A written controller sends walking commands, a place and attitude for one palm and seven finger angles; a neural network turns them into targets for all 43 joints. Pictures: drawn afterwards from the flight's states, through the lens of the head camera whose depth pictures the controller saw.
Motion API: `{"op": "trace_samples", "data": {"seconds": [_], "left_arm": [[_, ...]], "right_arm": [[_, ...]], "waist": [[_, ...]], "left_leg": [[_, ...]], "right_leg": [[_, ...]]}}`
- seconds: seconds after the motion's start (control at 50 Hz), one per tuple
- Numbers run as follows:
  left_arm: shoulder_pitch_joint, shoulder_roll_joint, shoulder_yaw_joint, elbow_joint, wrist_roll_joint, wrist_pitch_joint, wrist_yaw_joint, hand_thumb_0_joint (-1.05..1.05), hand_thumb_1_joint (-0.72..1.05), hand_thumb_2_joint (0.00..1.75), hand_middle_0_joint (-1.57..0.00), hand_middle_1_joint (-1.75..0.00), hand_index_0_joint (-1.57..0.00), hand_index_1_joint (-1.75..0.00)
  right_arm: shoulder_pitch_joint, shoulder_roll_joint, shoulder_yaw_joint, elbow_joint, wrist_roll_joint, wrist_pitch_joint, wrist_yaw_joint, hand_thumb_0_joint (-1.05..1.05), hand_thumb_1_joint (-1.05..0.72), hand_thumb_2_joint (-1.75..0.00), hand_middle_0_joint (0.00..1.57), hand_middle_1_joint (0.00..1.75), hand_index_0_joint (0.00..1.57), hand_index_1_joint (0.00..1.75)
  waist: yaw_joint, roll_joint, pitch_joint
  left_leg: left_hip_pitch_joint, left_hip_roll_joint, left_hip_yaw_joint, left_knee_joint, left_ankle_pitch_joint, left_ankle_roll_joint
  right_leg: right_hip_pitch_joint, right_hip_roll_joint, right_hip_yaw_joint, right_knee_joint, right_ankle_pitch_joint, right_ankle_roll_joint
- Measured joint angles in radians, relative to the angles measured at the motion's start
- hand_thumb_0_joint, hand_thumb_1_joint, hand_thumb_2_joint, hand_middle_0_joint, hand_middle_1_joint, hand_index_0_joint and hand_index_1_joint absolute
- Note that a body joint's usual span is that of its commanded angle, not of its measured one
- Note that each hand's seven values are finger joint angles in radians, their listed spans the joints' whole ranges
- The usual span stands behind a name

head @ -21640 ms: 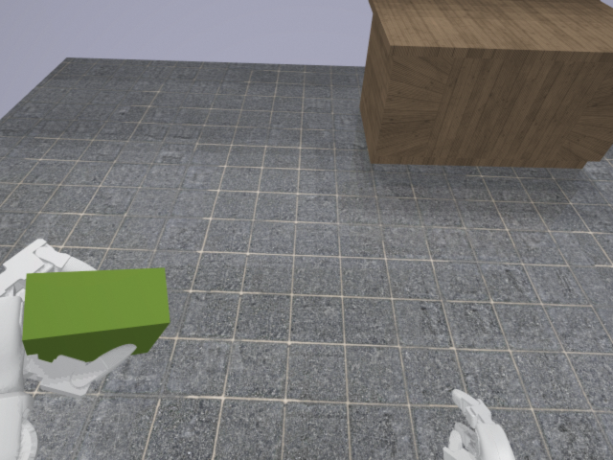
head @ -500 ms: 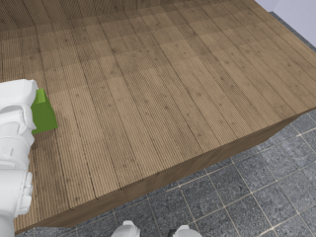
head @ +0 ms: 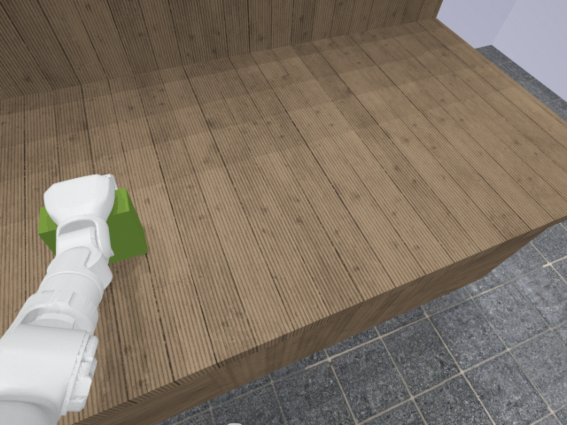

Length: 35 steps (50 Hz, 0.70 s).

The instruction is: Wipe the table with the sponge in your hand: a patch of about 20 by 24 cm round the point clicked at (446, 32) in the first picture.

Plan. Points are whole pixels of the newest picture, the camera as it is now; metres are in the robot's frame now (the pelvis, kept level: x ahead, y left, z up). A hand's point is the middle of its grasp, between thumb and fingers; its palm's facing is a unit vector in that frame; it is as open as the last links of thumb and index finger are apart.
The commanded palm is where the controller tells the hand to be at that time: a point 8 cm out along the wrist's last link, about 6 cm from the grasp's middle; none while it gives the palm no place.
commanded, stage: wipe back along the middle lane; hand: left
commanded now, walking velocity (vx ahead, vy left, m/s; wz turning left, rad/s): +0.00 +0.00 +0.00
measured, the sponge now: (101, 238) +0.40 +0.31 -0.04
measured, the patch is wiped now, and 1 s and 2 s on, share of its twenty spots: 0.45 0.65 0.75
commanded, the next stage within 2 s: none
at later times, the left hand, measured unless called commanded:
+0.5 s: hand (111, 228) +0.40 +0.28 -0.01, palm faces -0.13 +0.00 -0.99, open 9.9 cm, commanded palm +0.37 +0.25 +0.03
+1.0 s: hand (120, 257) +0.35 +0.25 -0.01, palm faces -0.08 -0.01 -1.00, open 9.9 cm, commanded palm +0.31 +0.23 +0.02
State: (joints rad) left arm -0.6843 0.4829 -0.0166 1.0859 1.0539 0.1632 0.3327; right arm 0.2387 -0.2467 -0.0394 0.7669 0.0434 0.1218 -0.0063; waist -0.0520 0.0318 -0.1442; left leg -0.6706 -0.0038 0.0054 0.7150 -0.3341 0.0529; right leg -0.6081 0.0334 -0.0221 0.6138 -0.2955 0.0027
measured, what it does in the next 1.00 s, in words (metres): stands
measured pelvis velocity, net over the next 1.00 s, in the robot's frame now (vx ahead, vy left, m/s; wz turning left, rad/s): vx -0.01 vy -0.01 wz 0.01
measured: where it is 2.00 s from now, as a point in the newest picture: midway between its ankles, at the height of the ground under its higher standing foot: outside the picture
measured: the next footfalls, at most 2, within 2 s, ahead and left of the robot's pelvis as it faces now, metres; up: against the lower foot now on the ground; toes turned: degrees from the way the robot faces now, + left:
none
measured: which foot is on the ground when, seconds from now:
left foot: down 0.00-1.00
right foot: down 0.00-1.00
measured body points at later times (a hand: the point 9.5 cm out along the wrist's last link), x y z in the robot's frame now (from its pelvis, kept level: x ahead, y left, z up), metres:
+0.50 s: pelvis +0.00 -0.01 +0.00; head +0.07 +0.00 +0.45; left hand +0.40 +0.28 +0.04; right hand +0.06 -0.28 -0.13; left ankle +0.00 +0.08 -0.72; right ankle -0.01 -0.13 -0.72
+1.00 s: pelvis -0.01 -0.01 +0.01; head +0.03 +0.00 +0.45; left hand +0.35 +0.25 +0.04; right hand +0.15 -0.25 -0.11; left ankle +0.00 +0.08 -0.72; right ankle -0.01 -0.13 -0.72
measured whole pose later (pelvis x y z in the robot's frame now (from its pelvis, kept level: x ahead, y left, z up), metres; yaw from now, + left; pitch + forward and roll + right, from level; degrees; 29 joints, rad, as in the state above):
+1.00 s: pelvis -0.01 -0.01 +0.01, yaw +0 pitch +12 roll -2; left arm -0.47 0.29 -0.17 0.86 1.03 0.34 0.39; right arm 0.14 -0.23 -0.03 0.70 0.07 0.16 -0.01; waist 0.02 0.03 -0.16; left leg -0.56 -0.02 0.01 0.67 -0.31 0.05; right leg -0.51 0.02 -0.02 0.61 -0.30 -0.01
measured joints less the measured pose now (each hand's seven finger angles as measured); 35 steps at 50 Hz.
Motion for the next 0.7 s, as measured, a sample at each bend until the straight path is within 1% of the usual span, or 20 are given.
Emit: {"op": "trace_samples", "data": {"seconds": [0.08, 0.18, 0.28, 0.4, 0.46, 0.7], "left_arm": [[-0.018, -0.014, -0.013, 0.017, 0.001, 0.015, 0.005, 0.0, -0.47, 1.03, -0.75, -1.35, -0.76, -1.35], [-0.04, -0.015, -0.019, 0.041, 0.005, 0.028, 0.005, 0.0, -0.47, 1.03, -0.75, -1.35, -0.76, -1.35], [-0.025, -0.016, -0.017, 0.029, -0.001, 0.032, 0.011, 0.0, -0.47, 1.03, -0.75, -1.35, -0.76, -1.35], [0.01, -0.032, -0.024, 0.0, -0.01, 0.038, 0.025, 0.0, -0.47, 1.03, -0.75, -1.35, -0.75, -1.35], [0.027, -0.044, -0.041, -0.016, -0.015, 0.049, 0.034, 0.0, -0.47, 1.03, -0.75, -1.35, -0.75, -1.35], [0.129, -0.112, -0.074, -0.114, -0.03, 0.09, 0.064, -0.01, -0.47, 1.03, -0.75, -1.35, -0.75, -1.35]], "right_arm": [[-0.018, -0.001, 0.001, 0.0, 0.001, -0.002, -0.002, 0.01, -0.9, -0.9, 0.2, 0.3, 0.2, 0.3], [-0.025, -0.004, 0.006, -0.004, 0.004, -0.007, -0.008, 0.0, -0.9, -0.9, 0.2, 0.3, 0.2, 0.3], [-0.009, -0.011, 0.002, -0.008, 0.005, -0.007, -0.009, 0.0, -0.9, -0.9, 0.2, 0.3, 0.2, 0.3], [0.011, -0.015, -0.002, 0.003, 0.008, 0.001, -0.007, 0.01, -0.9, -0.9, 0.2, 0.3, 0.2, 0.3], [0.017, -0.013, -0.005, 0.004, 0.01, 0.005, -0.005, 0.01, -0.9, -0.9, 0.2, 0.3, 0.2, 0.3], [-0.02, 0.005, 0.0, -0.014, 0.018, 0.021, 0.005, 0.01, -0.9, -0.9, 0.2, 0.3, 0.2, 0.3]], "waist": [[0.0, -0.003, 0.003], [-0.009, -0.008, 0.007], [-0.009, -0.008, 0.005], [-0.001, -0.005, -0.002], [0.003, -0.003, -0.004], [0.033, 0.003, -0.019]], "left_leg": [[0.003, 0.0, -0.004, -0.005, 0.005, -0.003], [0.004, 0.002, -0.006, -0.012, 0.011, -0.007], [0.003, 0.005, -0.002, -0.015, 0.013, -0.01], [0.011, 0.007, 0.003, -0.016, 0.01, -0.01], [0.017, 0.006, 0.004, -0.018, 0.01, -0.009], [0.063, 0.0, 0.017, -0.032, 0.009, -0.005]], "right_leg": [[0.003, 0.001, -0.003, -0.001, 0.001, -0.003], [0.001, 0.002, -0.006, -0.005, 0.006, -0.008], [-0.003, 0.005, -0.002, -0.004, 0.008, -0.01], [0.002, 0.007, 0.003, -0.002, 0.006, -0.011], [0.007, 0.005, 0.005, -0.002, 0.004, -0.01], [0.045, 0.0, 0.017, -0.005, 0.001, -0.005]]}}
